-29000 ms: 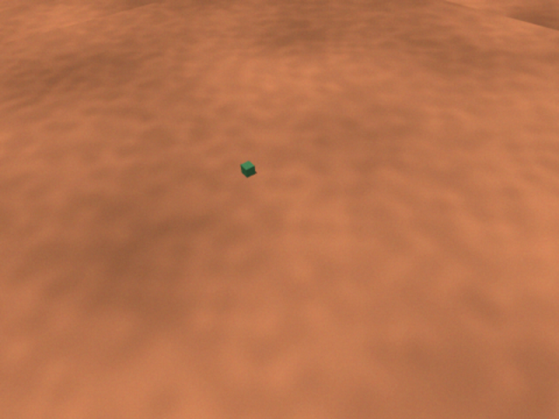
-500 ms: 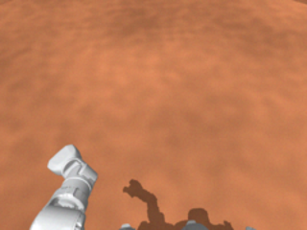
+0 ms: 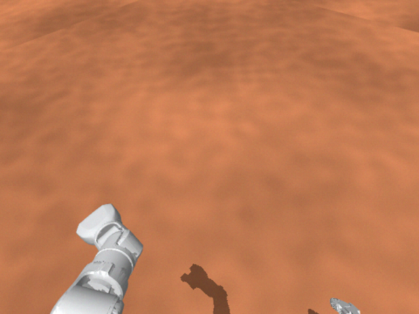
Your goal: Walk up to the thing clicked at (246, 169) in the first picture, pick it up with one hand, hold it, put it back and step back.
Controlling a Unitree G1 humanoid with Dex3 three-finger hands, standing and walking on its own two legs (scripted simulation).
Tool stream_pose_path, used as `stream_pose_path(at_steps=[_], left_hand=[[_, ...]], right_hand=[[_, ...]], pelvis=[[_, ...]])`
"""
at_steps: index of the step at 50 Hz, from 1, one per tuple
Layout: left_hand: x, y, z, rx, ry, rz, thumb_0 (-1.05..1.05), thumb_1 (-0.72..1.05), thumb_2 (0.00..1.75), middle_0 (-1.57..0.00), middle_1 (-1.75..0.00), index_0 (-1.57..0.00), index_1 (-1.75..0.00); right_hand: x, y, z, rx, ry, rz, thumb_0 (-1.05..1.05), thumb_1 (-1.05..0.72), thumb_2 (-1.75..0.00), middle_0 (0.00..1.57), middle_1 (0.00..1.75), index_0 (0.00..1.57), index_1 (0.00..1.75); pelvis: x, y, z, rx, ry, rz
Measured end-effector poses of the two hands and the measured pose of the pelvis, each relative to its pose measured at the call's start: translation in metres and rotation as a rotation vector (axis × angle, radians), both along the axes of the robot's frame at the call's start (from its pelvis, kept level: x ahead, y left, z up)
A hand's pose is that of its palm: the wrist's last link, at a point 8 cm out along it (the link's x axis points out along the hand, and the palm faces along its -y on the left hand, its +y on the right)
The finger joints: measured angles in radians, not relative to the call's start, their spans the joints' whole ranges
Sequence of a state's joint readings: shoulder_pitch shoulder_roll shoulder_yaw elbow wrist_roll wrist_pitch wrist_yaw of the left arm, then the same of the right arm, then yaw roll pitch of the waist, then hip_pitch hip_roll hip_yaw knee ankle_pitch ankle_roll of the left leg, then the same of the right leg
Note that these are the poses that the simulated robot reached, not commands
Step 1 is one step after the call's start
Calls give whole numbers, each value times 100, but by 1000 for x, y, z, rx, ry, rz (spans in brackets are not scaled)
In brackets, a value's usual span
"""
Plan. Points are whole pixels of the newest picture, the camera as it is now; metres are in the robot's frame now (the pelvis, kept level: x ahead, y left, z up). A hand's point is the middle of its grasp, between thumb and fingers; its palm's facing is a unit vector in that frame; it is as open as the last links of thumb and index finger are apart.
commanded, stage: hold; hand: left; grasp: from above
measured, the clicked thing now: (116, 240) +0.33 +0.24 -0.10
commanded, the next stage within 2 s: crouch in 1.66 s
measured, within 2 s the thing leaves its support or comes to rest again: neither
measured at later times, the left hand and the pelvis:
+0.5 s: hand (112, 232) +0.32 +0.23 -0.04, palm faces -0.28 -0.33 -0.90, open 8.4 cm; pelvis +0.01 +0.00 +0.01, yaw +0 degrees
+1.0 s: hand (108, 233) +0.31 +0.23 -0.02, palm faces -0.26 -0.34 -0.90, open 8.5 cm; pelvis +0.00 +0.00 +0.01, yaw +0 degrees
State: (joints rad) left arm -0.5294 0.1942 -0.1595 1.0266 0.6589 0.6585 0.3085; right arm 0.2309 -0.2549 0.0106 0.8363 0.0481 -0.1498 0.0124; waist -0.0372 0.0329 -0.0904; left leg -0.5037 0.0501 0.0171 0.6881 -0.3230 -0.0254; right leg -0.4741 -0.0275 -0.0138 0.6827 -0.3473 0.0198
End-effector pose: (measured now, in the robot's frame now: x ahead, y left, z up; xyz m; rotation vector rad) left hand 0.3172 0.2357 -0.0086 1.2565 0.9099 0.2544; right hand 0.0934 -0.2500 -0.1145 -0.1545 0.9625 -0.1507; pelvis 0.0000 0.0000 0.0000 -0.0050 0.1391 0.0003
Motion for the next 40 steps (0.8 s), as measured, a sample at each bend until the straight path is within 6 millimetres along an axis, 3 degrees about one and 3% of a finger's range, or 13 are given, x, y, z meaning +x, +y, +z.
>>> stream_pose_path(at_steps=[40], left_hand=[[-1,-3,38,0,-32,11,-2,21,38,-80,-42,-82,-44]], right_hand=[[39,11,16,56,-83,74,1,-90,-90,19,30,20,30]], pelvis=[[6,-1,12,7,-62,-6]])
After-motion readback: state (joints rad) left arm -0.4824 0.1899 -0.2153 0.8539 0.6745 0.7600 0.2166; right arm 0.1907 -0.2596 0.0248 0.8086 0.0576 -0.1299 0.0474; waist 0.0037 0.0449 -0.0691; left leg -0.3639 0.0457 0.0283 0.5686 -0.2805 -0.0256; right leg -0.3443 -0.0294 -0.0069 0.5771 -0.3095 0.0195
